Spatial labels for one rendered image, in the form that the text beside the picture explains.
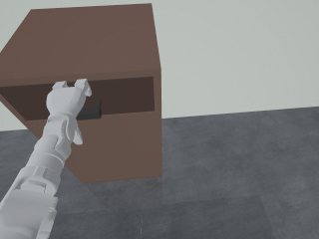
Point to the robot left forearm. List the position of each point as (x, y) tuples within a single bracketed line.
[(43, 169)]

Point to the drawer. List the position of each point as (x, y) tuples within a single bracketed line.
[(118, 96)]

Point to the robot left hand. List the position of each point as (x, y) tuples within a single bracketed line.
[(69, 100)]

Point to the cabinet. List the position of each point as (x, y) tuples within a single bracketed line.
[(96, 43)]

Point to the handle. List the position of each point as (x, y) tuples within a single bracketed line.
[(90, 113)]

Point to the robot left upper arm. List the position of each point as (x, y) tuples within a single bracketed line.
[(28, 215)]

